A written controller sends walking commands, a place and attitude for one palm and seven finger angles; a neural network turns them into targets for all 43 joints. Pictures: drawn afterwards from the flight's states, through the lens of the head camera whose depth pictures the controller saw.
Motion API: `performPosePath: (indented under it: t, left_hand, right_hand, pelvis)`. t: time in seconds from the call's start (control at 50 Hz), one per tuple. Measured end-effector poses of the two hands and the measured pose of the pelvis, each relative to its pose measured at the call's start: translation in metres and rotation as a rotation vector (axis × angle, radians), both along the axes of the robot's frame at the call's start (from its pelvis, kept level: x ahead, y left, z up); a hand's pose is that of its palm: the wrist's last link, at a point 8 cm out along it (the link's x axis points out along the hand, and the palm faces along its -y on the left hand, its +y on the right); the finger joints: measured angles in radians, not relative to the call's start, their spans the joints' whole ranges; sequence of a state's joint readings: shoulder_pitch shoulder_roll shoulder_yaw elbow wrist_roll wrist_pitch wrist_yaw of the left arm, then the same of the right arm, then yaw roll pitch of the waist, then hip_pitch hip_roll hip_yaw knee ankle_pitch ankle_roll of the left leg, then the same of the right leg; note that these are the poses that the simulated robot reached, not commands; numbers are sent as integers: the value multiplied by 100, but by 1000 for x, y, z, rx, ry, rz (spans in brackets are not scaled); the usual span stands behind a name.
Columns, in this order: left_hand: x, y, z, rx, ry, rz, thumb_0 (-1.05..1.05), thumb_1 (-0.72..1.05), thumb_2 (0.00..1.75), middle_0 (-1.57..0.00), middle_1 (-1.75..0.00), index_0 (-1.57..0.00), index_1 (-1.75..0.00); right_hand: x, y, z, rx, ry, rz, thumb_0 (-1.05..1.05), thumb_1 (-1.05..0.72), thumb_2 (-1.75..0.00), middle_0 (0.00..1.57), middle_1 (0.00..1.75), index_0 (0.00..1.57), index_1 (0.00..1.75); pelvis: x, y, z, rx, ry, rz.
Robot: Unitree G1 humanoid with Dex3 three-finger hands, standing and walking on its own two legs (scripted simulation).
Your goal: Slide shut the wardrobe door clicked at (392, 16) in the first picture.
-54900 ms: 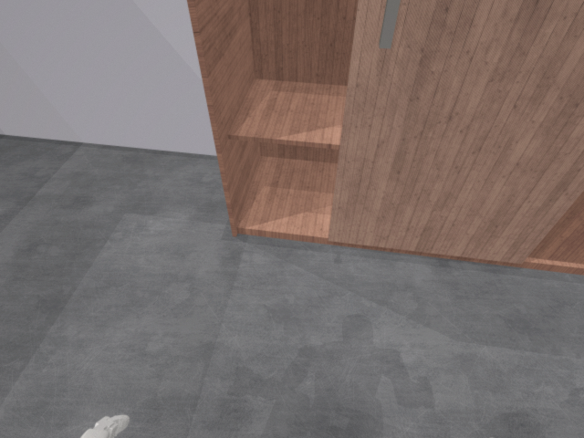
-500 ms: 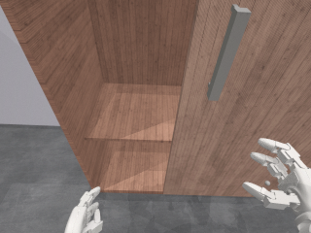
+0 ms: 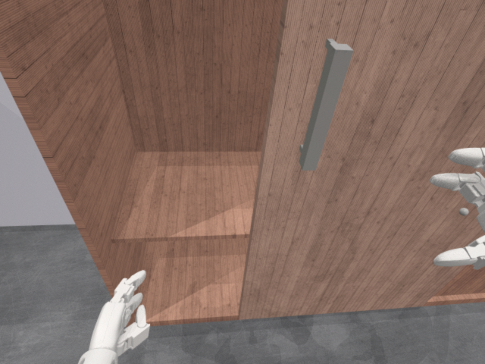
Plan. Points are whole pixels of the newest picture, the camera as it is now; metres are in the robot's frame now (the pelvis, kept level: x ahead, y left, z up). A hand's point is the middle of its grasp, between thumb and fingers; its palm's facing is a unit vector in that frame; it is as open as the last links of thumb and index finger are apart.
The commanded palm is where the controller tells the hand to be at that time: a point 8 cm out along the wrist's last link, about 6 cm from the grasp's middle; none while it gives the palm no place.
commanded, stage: raise the hand with hooked fingers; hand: right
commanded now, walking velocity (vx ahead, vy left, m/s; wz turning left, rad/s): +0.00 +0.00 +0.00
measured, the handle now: (318, 109) +0.47 -0.13 +0.23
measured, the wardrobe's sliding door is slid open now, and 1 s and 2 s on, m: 0.41 0.41 0.41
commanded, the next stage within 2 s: move the hooked fingers beside the handle in 0.74 s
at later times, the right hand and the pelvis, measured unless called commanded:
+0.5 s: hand (447, 187) +0.29 -0.26 +0.23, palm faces -0.02 +0.99 -0.14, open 14.0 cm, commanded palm +0.25 -0.32 +0.26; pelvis +0.00 +0.00 +0.00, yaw +1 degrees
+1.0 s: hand (479, 166) +0.27 -0.27 +0.28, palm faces +0.03 +0.99 -0.15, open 13.9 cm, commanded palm +0.26 -0.31 +0.26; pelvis +0.01 -0.01 +0.01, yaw +1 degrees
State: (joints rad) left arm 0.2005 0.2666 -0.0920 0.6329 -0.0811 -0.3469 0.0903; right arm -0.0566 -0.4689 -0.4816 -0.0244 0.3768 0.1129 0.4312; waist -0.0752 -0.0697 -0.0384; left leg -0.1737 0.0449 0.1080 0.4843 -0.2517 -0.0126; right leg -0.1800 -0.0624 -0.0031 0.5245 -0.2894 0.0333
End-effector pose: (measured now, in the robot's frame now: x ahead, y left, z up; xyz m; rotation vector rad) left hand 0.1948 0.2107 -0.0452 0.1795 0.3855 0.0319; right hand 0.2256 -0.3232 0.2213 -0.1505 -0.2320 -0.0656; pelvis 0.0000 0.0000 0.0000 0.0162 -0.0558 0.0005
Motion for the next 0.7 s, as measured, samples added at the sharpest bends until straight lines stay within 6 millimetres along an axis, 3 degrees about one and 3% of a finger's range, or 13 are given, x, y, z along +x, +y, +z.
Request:
performPosePath:
  t: [0.12,0.22,0.3,0.38,0.46,0.5,0.58,0.64,0.7]
  left_hand:
    - [-3,1,-12,-9,69,-8,1,90,90,-20,-30,-20,-30]
    - [-6,5,-14,-3,92,-3,2,90,90,-20,-30,-20,-30]
    - [-7,10,-16,-4,102,5,2,90,90,-20,-30,-20,-30]
    - [-10,17,-19,-8,123,23,2,90,90,-20,-30,-20,-30]
    - [-12,24,-21,-1,140,45,2,90,90,-20,-30,-20,-30]
    - [-13,24,-19,8,138,53,2,90,90,-20,-30,-20,-30]
    - [-9,20,-9,21,103,53,2,90,90,-20,-30,-20,-30]
    - [-5,13,-5,15,83,41,2,90,90,-20,-30,-20,-30]
    - [-2,8,-6,8,86,22,2,90,90,-20,-30,-20,-30]
  right_hand:
    - [14,2,0,-5,106,9,-1,48,-31,30,119,30,119]
    - [15,3,40,-52,-7,36,-1,49,-30,30,120,31,120]
    - [21,-12,69,-54,-66,-4,-1,50,-30,30,120,31,120]
    - [35,-22,57,-30,37,-28,-1,50,-30,30,120,31,120]
    - [42,-6,20,-1,166,37,-1,50,-30,29,120,30,120]
    - [41,4,11,11,163,82,-1,50,-30,29,120,30,120]
    - [30,9,31,-18,16,88,-1,50,-30,30,120,31,120]
    - [25,-7,52,-12,-73,28,-1,50,-30,30,120,31,120]
    - [27,-26,59,1,-48,-42,-1,50,-30,30,120,31,120]
  pelvis:
    - [-2,3,2,-4,4,-2]
    - [3,4,3,-6,0,-3]
    - [4,5,4,-6,1,-3]
    - [1,4,3,-8,15,0]
    - [-1,1,3,-11,23,9]
    - [1,0,4,-12,20,13]
    - [7,0,4,-11,8,18]
    - [8,0,4,-7,-2,17]
    - [6,-1,4,-6,-1,10]
